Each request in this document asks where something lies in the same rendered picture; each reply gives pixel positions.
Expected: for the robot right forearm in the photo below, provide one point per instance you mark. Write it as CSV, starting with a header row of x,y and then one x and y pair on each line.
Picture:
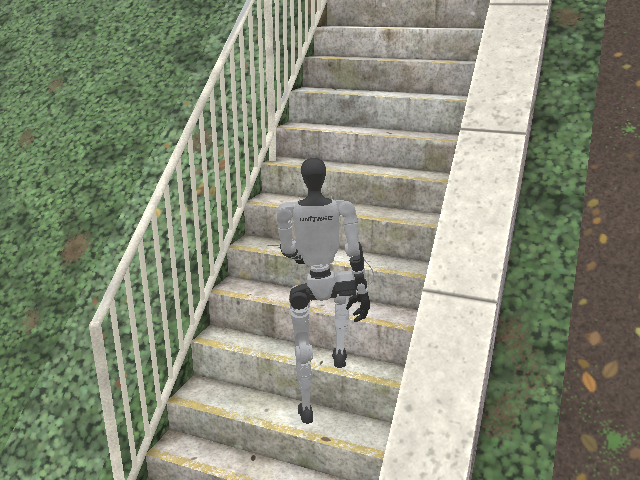
x,y
358,272

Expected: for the right robot foot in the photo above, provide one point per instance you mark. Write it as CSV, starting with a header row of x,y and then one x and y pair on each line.
x,y
339,359

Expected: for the robot right hand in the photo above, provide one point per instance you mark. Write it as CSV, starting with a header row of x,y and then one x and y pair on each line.
x,y
364,307

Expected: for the left robot upper arm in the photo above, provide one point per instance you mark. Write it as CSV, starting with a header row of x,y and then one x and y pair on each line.
x,y
284,215

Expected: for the left robot thigh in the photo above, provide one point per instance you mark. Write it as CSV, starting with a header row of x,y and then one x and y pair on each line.
x,y
299,308

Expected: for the right robot upper arm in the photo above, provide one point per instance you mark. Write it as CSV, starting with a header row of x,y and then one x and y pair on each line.
x,y
347,210

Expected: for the robot left forearm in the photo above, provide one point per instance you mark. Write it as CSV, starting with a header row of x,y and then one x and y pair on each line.
x,y
295,256

